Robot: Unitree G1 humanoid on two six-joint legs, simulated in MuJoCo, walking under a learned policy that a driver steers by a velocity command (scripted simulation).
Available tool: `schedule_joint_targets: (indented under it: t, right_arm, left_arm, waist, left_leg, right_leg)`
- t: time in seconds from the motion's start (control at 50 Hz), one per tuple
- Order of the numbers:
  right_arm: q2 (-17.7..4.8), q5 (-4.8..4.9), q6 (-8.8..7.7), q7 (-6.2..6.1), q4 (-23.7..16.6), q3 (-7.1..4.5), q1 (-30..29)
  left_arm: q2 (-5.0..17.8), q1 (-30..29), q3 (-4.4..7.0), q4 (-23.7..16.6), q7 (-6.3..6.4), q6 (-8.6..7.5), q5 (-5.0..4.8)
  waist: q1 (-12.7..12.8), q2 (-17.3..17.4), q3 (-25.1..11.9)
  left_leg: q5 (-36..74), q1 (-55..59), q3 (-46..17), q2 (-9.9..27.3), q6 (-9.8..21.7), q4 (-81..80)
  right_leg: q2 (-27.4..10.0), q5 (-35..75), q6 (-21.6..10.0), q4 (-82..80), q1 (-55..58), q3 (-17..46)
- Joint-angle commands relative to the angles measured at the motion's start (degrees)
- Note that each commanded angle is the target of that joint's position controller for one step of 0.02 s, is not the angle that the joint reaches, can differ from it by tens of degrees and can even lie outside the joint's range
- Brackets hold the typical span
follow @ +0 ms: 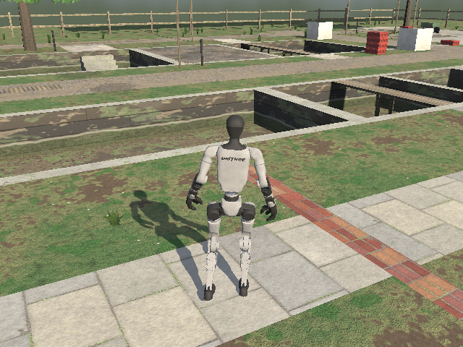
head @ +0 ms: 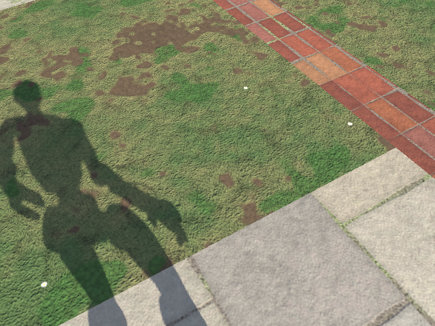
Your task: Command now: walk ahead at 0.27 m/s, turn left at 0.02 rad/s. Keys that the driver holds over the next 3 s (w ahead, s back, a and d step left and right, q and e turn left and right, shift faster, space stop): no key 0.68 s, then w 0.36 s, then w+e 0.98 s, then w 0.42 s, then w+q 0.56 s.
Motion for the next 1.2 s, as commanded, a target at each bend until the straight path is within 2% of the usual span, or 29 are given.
schedule_joint_targets:
  t: [0.02, 0.06, 0.14, 0.2, 0.26, 0.34, 0.36, 0.38, 0.4, 0.42, 0.44, 0.46, 0.5, 0.54, 0.58, 0.66, 0.72, 0.78, 0.82, 0.88, 0.92, 0.94, 0.96, 0.98, 1.0, 1.04, 1.06, 1.1, 1.2]
  right_arm:
    - [-7.0, 0.52, -2.27, -0.50, -6.9, -1.65, -5.8]
    - [-5.9, -0.80, -1.62, -0.50, -5.6, -1.85, -5.5]
    - [-1.8, -1.09, -0.68, -0.33, -4.6, -0.94, -5.3]
    - [-0.1, -1.10, -0.59, -0.23, -5.6, -0.07, -10.4]
    - [-1.5, -0.81, -0.65, 0.11, -6.2, -0.38, -13.2]
    - [-2.7, -1.38, -1.19, 0.24, -6.0, -0.96, -12.5]
    - [-4.6, -1.93, -1.45, -0.15, -5.5, -1.53, -10.5]
    - [-8.6, -2.38, -1.43, -0.83, -5.3, -2.39, -7.9]
    - [-7.1, -2.71, -0.75, -1.16, -4.4, -1.96, -6.8]
    - [-2.6, -2.17, 0.02, -1.04, -4.5, -0.91, -6.9]
    - [-0.5, -1.61, 0.30, -0.78, -4.1, 0.00, -9.6]
    - [-0.5, -1.61, 0.35, -0.43, -4.2, 0.21, -12.4]
    - [-3.2, -1.41, 0.26, 0.13, -5.0, -0.49, -18.2]
    - [-3.2, -1.09, 0.29, 0.15, -4.5, -0.81, -16.8]
    - [-2.7, -1.64, -0.18, 0.01, -3.5, -0.63, -16.9]
    - [-2.8, -1.23, -0.69, -0.65, -1.1, -0.90, -14.8]
    - [-2.2, -0.88, 0.20, -0.66, 1.0, -0.98, -14.2]
    - [-2.4, -0.26, -0.02, -0.32, 0.3, -1.32, -18.0]
    - [-2.2, 0.42, -2.11, 0.30, -1.0, -1.19, -21.2]
    - [-1.8, 0.49, -4.25, 1.66, -0.1, -1.18, -19.8]
    - [-4.5, 0.48, -4.36, 1.92, 5.1, -2.92, -7.0]
    - [-9.5, 0.14, -4.40, 1.70, 7.2, -4.67, 2.1]
    - [-13.0, -0.12, -4.57, 1.79, 8.2, -5.16, 7.9]
    - [-7.7, -0.17, -4.93, 1.77, 7.8, -3.26, 4.3]
    - [-5.7, -0.35, -5.11, 1.61, 7.0, -2.49, 0.4]
    - [-3.2, -0.58, -5.02, 1.70, 6.4, -1.44, -3.0]
    - [-2.5, -1.05, -4.87, 1.61, 6.4, -1.05, -3.6]
    - [-3.7, -1.15, -4.72, 1.23, 6.9, -1.24, -3.2]
    - [-6.5, -1.59, -4.68, 0.09, 8.1, -1.60, -3.0]
  left_arm:
    - [8.6, 5.3, 1.89, -2.1, 0.34, -0.80, 0.71]
    - [7.2, 2.5, 1.24, -2.5, 0.62, -0.47, 0.60]
    - [5.7, 2.0, 0.56, -1.2, 1.87, 0.35, 1.03]
    - [6.8, 2.3, 0.74, 0.0, 2.75, 1.61, 0.60]
    - [7.7, 3.6, 1.07, 1.5, 2.81, 2.51, 0.32]
    - [6.6, 0.9, 0.87, 2.3, 2.57, 3.23, -0.73]
    - [6.1, 2.3, 0.70, 2.9, 2.49, 2.96, -0.42]
    - [5.3, 3.9, 0.30, 2.3, 2.35, 2.13, 1.29]
    - [2.5, 9.9, -0.62, 3.3, 2.07, 1.83, 1.90]
    - [3.0, 7.2, -0.75, 4.0, 1.97, 2.36, 1.43]
    - [2.5, 4.4, -0.78, 3.0, 1.82, 3.21, 0.88]
    - [2.0, 3.5, -0.86, 3.0, 2.08, 4.21, 0.76]
    - [2.8, 5.7, -0.64, 4.1, 2.57, 5.83, 1.41]
    - [6.5, 5.2, 0.05, 4.8, 2.65, 6.38, 1.23]
    - [3.9, 1.8, -0.77, 4.1, 2.64, 5.61, 1.13]
    - [4.8, 2.5, -0.45, 5.2, 2.77, 4.27, 0.84]
    - [4.3, 3.9, -0.43, 6.6, 2.74, 4.87, 0.37]
    - [7.4, 4.1, 0.56, 6.1, 2.86, 4.51, -0.29]
    - [9.2, 5.0, 1.26, 6.3, 3.26, 3.02, -0.79]
    - [9.2, 6.1, 1.84, 6.9, 3.24, 1.99, -1.18]
    - [9.1, 1.2, 1.83, 5.1, 3.10, 2.18, -1.13]
    - [6.4, -1.2, 1.04, 3.2, 3.18, 1.85, -0.80]
    - [3.0, 1.0, -0.06, 1.8, 3.28, 0.90, -0.14]
    - [5.4, 0.3, 0.72, 1.8, 2.96, -0.13, -1.36]
    - [6.1, 0.4, 1.08, 2.0, 2.42, -0.75, -2.70]
    - [5.4, -1.6, 1.36, 1.9, 1.86, -0.98, -1.86]
    - [5.1, -0.8, 1.58, 2.3, 1.49, -0.47, -1.52]
    - [2.8, 0.3, 1.15, 2.6, 0.73, 0.56, -1.50]
    - [1.0, -7.3, 0.26, -1.5, 0.83, 1.13, -1.22]
  waist:
    - [3.4, -8.9, 3.5]
    - [2.0, -7.2, 2.4]
    - [0.8, -6.8, -1.3]
    - [2.4, -7.4, -1.5]
    - [3.5, -7.3, -1.5]
    - [1.0, -5.9, -1.3]
    - [0.1, -3.8, -2.9]
    - [0.9, 0.3, -7.6]
    - [3.3, 6.4, -13.7]
    - [1.0, 6.0, -14.0]
    - [1.9, 7.4, -10.9]
    - [2.8, 6.5, -8.4]
    - [5.7, 4.0, -4.8]
    - [2.7, -1.8, -0.9]
    - [2.2, -1.6, 0.4]
    - [2.1, -2.5, -4.6]
    - [2.6, -3.3, -4.4]
    - [3.7, -9.6, 6.7]
    - [4.5, -10.9, 12.4]
    - [3.3, -9.6, 9.8]
    - [-3.3, -8.3, 2.1]
    - [-7.0, -0.2, -2.5]
    - [-7.4, 13.1, -8.0]
    - [-5.5, 7.9, -4.4]
    - [-3.3, 5.0, 0.1]
    - [-1.5, 0.5, 3.4]
    - [-0.6, 1.4, 2.8]
    - [-0.2, 2.0, 2.8]
    - [-1.9, 1.5, 5.6]
  left_leg:
    - [1.1, -28.6, -0.9, 2.5, 0.3, 18.7]
    - [7.3, -24.5, 0.6, 4.6, -0.3, 14.9]
    - [14.5, -16.8, 3.3, 3.5, -2.5, 6.1]
    - [20.4, -12.7, 4.2, 3.0, -2.9, -5.8]
    - [22.2, -10.2, 4.1, 2.3, -2.5, -11.5]
    - [25.7, -3.5, 4.6, 1.1, 1.2, -22.2]
    - [37.4, 3.1, 2.8, 2.1, 2.8, -26.3]
    - [58.8, 13.1, -2.3, 7.7, 5.5, -21.8]
    - [65.2, 22.4, -9.1, 14.1, 12.9, -18.3]
    - [61.6, 21.0, -11.7, 16.1, 15.8, -19.8]
    - [54.4, 17.8, -12.9, 16.3, 15.6, -22.0]
    - [48.3, 13.4, -12.9, 15.4, 14.2, -23.5]
    - [35.0, 3.2, -7.3, 10.5, 8.8, -24.3]
    - [19.6, 2.7, -0.3, 3.8, 3.6, -23.0]
    - [26.1, 5.1, 0.1, 3.1, 2.6, -20.8]
    - [42.1, 8.6, 0.1, 3.8, 4.3, -17.6]
    - [27.7, 7.7, 2.6, 1.3, 3.9, -16.6]
    - [5.2, -7.3, 7.9, -2.8, 2.5, -10.2]
    - [4.6, -17.4, 7.0, -0.1, 3.4, -8.0]
    - [4.4, -17.6, 7.4, 1.3, 4.5, -13.6]
    - [16.7, 7.5, 8.6, -2.3, 5.9, -20.2]
    - [14.3, 19.6, -5.7, 5.5, 10.3, -24.5]
    - [13.7, 31.5, -29.2, 18.8, 17.7, -32.7]
    - [15.7, 28.7, -31.3, 21.4, 18.2, -34.4]
    - [16.6, 24.5, -24.3, 20.0, 16.8, -34.7]
    - [19.8, 19.8, -14.4, 15.7, 13.7, -37.2]
    - [22.1, 18.3, -10.1, 13.9, 12.3, -38.2]
    - [26.5, 15.8, -4.8, 12.6, 11.8, -39.8]
    - [28.5, 11.5, 4.0, 12.0, 11.1, -43.4]
  right_leg:
    - [-20.2, 1.6, -11.3, -20.9, 17.1, 31.3]
    - [-15.6, 22.7, -8.3, -20.1, 15.2, 19.8]
    - [-11.2, 47.0, -7.7, -18.5, 13.6, 8.1]
    - [-9.9, 47.5, -6.4, -18.0, 13.3, 4.9]
    - [-11.3, 45.7, -7.1, -16.8, 14.4, 6.3]
    - [-11.5, 41.6, -6.4, -11.1, 14.1, 8.3]
    - [-9.2, 40.1, -4.1, -8.1, 12.4, 7.8]
    - [-5.8, 31.9, -1.2, -3.5, 8.0, 6.0]
    - [-3.1, 14.9, 2.3, 0.7, 1.7, 5.2]
    - [-1.8, -1.2, 4.0, 3.8, 0.8, 5.5]
    - [-1.7, -12.0, 4.7, 4.3, -1.5, 6.2]
    - [-2.3, -14.9, 4.9, 2.3, -1.0, 6.5]
    - [-2.7, -1.6, 4.3, -9.5, 6.6, 5.9]
    - [-3.2, -3.0, 2.1, -10.6, 1.7, 6.4]
    - [-3.8, -0.1, 0.9, -11.3, 0.1, 6.9]
    - [-4.0, 17.5, 1.8, -9.1, 5.8, 6.3]
    - [-3.3, 6.0, 0.5, -10.5, 6.3, 6.1]
    - [-11.4, -17.6, -6.8, -19.1, 4.7, 17.9]
    - [-18.2, -11.6, -10.3, -21.7, 9.4, 25.3]
    - [-18.3, 8.7, -9.5, -17.5, 17.0, 21.2]
    - [-11.1, 24.5, -5.1, -8.5, 7.1, 11.6]
    - [-4.2, 27.9, -0.8, 8.8, -2.0, 4.1]
    - [2.9, -5.1, 2.7, 29.0, -16.0, 4.0]
    - [1.4, -14.2, 1.8, 36.6, -22.0, 10.6]
    - [-1.6, -10.6, 0.3, 37.6, -23.6, 11.0]
    - [-6.0, -2.4, -0.5, 32.5, -24.0, 8.4]
    - [-7.2, 0.4, -0.2, 30.7, -21.8, 7.9]
    - [-7.7, 3.0, 1.2, 27.9, -20.4, 6.4]
    - [-6.9, 13.3, 3.9, 13.0, -21.7, 5.8]
Next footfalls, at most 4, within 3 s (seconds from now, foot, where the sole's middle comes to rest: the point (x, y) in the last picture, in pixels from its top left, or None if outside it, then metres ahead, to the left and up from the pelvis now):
0.36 left None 0.25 0.11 -0.77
1.44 right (287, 305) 0.57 -0.15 -0.77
1.94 left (248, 219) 0.89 -0.05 -0.77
2.44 right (347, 198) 0.96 -0.42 -0.77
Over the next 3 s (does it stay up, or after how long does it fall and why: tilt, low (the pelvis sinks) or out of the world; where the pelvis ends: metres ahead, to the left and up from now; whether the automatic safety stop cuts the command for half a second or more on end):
stays up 1.16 -0.38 -0.02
